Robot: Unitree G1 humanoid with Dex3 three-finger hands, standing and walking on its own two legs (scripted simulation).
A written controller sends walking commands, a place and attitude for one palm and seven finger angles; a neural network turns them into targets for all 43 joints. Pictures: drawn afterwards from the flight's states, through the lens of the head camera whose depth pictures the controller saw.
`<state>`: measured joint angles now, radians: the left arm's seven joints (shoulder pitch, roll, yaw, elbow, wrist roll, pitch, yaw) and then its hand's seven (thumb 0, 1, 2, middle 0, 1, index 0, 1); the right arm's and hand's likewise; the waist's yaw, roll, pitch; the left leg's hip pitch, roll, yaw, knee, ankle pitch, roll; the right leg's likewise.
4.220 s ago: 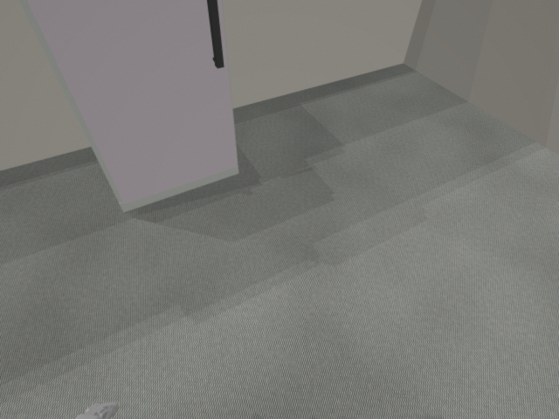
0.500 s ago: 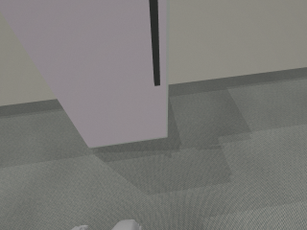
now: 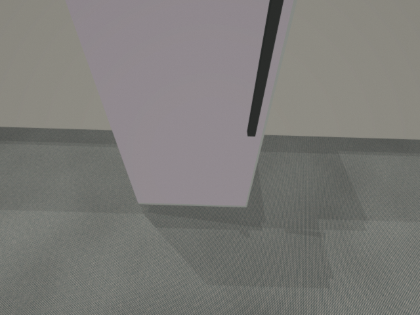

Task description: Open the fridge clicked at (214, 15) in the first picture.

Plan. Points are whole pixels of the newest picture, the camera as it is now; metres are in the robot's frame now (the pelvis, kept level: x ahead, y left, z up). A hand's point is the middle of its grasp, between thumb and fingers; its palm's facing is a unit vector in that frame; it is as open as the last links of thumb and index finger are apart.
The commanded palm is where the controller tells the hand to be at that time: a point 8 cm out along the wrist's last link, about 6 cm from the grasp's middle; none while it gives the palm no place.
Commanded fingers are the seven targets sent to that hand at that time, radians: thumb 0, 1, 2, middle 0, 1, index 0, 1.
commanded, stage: take the last steps up to it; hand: right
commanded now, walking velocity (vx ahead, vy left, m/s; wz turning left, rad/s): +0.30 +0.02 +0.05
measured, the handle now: (261, 71) +0.73 -0.09 +0.10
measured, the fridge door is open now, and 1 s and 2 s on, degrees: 0 0 0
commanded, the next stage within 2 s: come to a stop and stand still in 0.48 s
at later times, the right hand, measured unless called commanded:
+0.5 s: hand (294, 294) +0.22 -0.18 -0.16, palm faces -0.06 +0.98 -0.20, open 7.3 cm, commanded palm none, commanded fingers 0.00 -0.90 -0.90 0.20 0.30 0.20 0.30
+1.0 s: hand (289, 280) +0.26 -0.18 -0.19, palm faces +0.05 +0.98 -0.20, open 7.3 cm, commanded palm none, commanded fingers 0.00 -0.90 -0.90 0.20 0.30 0.20 0.30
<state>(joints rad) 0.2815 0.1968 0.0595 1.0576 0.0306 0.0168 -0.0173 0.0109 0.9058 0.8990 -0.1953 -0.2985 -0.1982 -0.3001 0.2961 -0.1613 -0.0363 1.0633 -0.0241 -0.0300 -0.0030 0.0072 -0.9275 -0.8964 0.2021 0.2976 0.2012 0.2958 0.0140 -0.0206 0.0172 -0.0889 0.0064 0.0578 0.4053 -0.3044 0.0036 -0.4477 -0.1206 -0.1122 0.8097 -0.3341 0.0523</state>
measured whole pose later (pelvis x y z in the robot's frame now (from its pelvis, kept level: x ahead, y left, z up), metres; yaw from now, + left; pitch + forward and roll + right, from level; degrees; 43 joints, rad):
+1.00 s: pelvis +0.21 +0.01 -0.01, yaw +1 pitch -2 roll +1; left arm 0.12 0.20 0.05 0.99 0.02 0.02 0.02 0.01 0.91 0.90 -0.19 -0.30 -0.20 -0.30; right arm 0.19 -0.18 -0.05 1.03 -0.02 0.04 -0.03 0.00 -0.92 -0.90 0.20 0.30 0.20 0.30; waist -0.03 0.03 0.10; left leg -0.29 0.07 0.15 0.62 -0.31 0.00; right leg -0.31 -0.03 -0.10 0.59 -0.23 -0.01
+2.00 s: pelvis +0.19 +0.03 +0.00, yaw +3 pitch -1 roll +1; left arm 0.32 0.11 0.01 1.14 0.02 0.00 0.01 0.01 0.90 0.90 -0.20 -0.30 -0.20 -0.30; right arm 0.32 -0.09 0.01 1.12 -0.02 -0.02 -0.05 0.01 -0.91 -0.90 0.20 0.30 0.20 0.30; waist 0.02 -0.03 0.04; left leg -0.14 -0.02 0.06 0.45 -0.30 0.01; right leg -0.32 -0.07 -0.09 0.51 -0.18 0.00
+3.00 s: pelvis +0.19 +0.01 +0.00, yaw +3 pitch -1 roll +0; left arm 0.18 0.24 0.00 1.09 0.02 -0.01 0.00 0.01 0.90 0.90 -0.20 -0.30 -0.20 -0.30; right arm 0.25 -0.25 0.01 1.07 -0.02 -0.01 -0.01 0.01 -0.91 -0.90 0.20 0.30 0.20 0.30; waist -0.01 0.02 0.03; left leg -0.11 0.04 0.03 0.44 -0.31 -0.02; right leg -0.26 -0.02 -0.12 0.45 -0.17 -0.03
